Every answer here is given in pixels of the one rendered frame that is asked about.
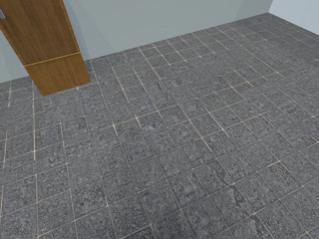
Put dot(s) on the cupboard door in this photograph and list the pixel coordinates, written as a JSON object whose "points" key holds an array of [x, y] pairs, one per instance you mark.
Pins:
{"points": [[38, 29]]}

